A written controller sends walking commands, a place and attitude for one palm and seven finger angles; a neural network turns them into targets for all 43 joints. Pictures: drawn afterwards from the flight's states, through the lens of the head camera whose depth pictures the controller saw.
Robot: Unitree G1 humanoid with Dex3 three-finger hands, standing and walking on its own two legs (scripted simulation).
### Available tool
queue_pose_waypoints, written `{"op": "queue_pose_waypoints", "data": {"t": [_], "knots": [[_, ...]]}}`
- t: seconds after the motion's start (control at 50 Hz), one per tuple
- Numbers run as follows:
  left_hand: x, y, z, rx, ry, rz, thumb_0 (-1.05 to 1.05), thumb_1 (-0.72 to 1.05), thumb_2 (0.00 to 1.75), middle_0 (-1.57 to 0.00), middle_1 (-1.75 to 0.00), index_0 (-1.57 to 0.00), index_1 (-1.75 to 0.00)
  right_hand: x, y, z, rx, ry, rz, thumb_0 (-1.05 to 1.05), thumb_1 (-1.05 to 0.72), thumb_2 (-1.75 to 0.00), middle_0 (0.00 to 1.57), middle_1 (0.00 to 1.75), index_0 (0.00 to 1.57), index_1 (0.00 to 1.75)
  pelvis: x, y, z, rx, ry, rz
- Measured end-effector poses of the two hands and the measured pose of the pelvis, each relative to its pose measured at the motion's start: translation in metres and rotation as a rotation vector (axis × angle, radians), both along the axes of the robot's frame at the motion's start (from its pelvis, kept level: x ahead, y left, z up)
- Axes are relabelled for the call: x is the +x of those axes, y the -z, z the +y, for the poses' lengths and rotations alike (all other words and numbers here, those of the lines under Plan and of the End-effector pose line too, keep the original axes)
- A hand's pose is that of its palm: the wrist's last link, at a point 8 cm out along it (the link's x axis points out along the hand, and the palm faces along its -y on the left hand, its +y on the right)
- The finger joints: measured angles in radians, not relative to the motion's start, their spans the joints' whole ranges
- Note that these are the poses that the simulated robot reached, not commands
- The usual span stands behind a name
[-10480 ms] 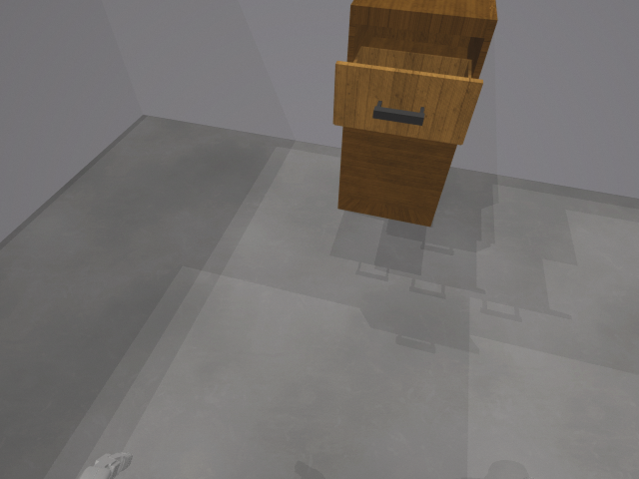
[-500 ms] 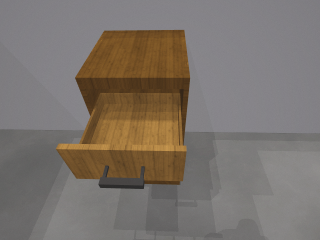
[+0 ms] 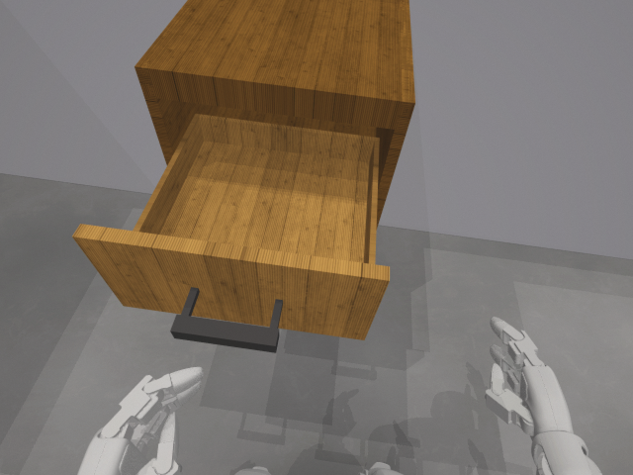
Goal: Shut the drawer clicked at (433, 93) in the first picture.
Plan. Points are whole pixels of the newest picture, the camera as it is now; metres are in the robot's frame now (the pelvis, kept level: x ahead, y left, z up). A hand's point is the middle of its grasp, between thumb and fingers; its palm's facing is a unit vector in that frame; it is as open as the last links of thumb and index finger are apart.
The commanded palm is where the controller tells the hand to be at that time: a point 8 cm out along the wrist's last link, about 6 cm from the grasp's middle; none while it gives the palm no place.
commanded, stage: raise the hand and make a fist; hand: left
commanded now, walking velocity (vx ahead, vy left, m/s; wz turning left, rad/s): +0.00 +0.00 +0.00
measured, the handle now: (230, 317) +0.30 +0.15 +0.00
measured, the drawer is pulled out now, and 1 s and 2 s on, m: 0.28 0.28 0.28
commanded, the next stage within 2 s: bring the fist close to the handle in 1.46 s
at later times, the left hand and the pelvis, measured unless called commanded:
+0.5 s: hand (179, 452) +0.14 +0.15 +0.06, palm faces +0.03 -1.00 -0.01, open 3.4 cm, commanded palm +0.10 +0.19 +0.06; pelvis -0.02 -0.01 -0.01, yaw +0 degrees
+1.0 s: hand (207, 456) +0.14 +0.12 +0.10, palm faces -0.01 -1.00 +0.02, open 3.2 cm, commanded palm +0.09 +0.17 +0.10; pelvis -0.02 +0.01 +0.00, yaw +0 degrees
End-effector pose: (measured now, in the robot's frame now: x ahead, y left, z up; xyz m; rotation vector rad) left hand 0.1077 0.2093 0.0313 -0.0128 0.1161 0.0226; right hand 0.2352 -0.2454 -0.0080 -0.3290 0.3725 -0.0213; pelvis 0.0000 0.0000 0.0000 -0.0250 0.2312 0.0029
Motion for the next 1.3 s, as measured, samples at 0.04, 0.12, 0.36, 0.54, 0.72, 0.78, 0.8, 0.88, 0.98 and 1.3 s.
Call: {"op": "queue_pose_waypoints", "data": {"t": [0.04,0.12,0.36,0.54,0.72,0.78,0.8,0.88,0.98,1.3], "knots": [[-0.01,0.002,-0.007,0.009,0.038,0.017,0.01,0.9,0.9,-0.37,-0.57,-0.51,-0.64,0.015,0.009,0.013,0.022,-0.043,-0.02,0.01,-0.91,-0.9,0.2,0.3,0.2,0.3,-0.002,0.009,0.0,-0.008,-0.01,0.017],[-0.01,-0.002,-0.005,0.027,-0.022,-0.017,0.01,0.9,0.9,-0.52,-0.69,-0.6,-0.72,0.022,0.037,0.043,0.102,-0.078,0.003,0.01,-0.9,-0.9,0.2,0.3,0.2,0.3,-0.008,0.021,-0.003,-0.012,-0.021,0.044],[0.028,-0.015,-0.02,0.016,0.117,0.008,0.01,0.9,0.9,-0.82,-0.98,-0.83,-0.98,-0.067,0.091,0.047,0.221,0.086,0.287,0.02,-0.9,-0.9,0.21,0.3,0.21,0.3,-0.02,0.02,-0.008,-0.002,-0.013,0.049],[0.006,-0.034,-0.007,0.023,-0.02,-0.023,0.01,0.9,0.9,-1.0,-1.18,-1.01,-1.18,-0.098,0.066,-0.005,0.101,0.202,0.257,0.02,-0.9,-0.9,0.21,0.3,0.2,0.3,-0.023,0.011,-0.005,0.001,-0.008,0.013],[0.009,-0.043,-0.033,0.008,0.085,-0.077,0.01,0.9,0.9,-1.18,-1.37,-1.19,-1.37,-0.082,0.043,0.004,0.101,0.167,0.143,0.02,-0.9,-0.9,0.2,0.3,0.2,0.3,-0.028,0.009,-0.001,-0.001,-0.002,-0.01],[0.01,-0.048,-0.029,0.024,0.054,-0.073,0.01,0.89,0.9,-1.24,-1.44,-1.25,-1.44,-0.076,0.039,0.017,0.136,0.149,0.129,0.02,-0.9,-0.9,0.2,0.3,0.2,0.3,-0.026,0.006,0.0,0.0,0.002,-0.021],[0.01,-0.051,-0.027,0.024,0.038,-0.073,0.01,0.89,0.9,-1.26,-1.46,-1.27,-1.46,-0.074,0.038,0.021,0.147,0.14,0.126,0.02,-0.9,-0.9,0.2,0.3,0.2,0.3,-0.025,0.005,0.001,-0.001,0.002,-0.025],[0.008,-0.061,-0.027,0.008,-0.006,-0.084,0.01,0.9,0.9,-1.33,-1.52,-1.33,-1.53,-0.068,0.037,0.038,0.179,0.097,0.123,0.02,-0.9,-0.9,0.2,0.3,0.2,0.3,-0.021,0.002,0.003,-0.004,-0.001,-0.036],[0.008,-0.065,-0.037,-0.007,0.026,-0.081,0.01,0.9,0.9,-1.37,-1.57,-1.38,-1.57,-0.064,0.038,0.048,0.185,0.061,0.139,0.02,-0.9,-0.9,0.21,0.3,0.2,0.3,-0.018,0.0,0.006,-0.005,-0.005,-0.042],[0.013,-0.072,-0.037,-0.009,0.014,-0.058,0.01,0.9,0.9,-1.39,-1.6,-1.4,-1.6,-0.059,0.039,0.035,0.159,0.105,0.169,0.02,-0.9,-0.9,0.21,0.3,0.2,0.3,-0.005,-0.001,0.008,-0.004,-0.001,-0.032]]}}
